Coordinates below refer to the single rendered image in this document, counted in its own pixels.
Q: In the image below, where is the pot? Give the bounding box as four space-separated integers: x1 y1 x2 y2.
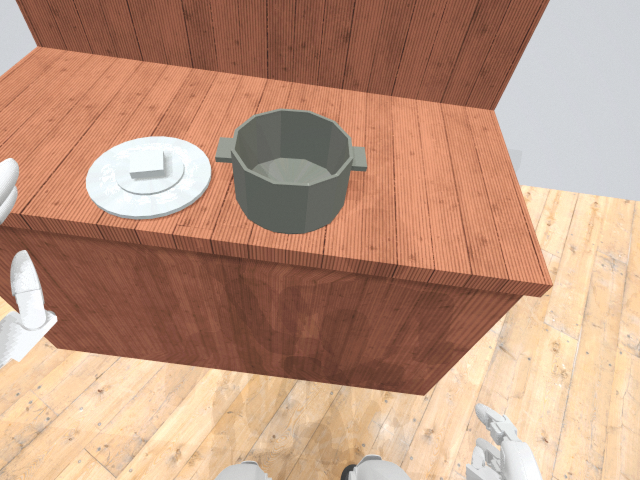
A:
215 108 367 234

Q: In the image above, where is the robot right shin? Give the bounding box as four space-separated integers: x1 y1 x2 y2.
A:
356 454 382 467

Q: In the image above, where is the right robot hand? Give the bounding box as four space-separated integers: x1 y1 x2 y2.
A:
466 403 543 480

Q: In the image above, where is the table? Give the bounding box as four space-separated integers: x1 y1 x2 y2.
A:
0 0 553 396

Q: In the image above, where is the lid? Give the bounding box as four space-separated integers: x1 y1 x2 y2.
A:
86 136 211 219

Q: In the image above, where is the knob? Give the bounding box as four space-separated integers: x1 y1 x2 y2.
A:
129 150 165 179

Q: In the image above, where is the left robot hand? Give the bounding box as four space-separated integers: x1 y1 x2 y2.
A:
0 158 57 368

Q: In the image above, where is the right robot thigh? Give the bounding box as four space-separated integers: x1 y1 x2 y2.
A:
348 460 411 480

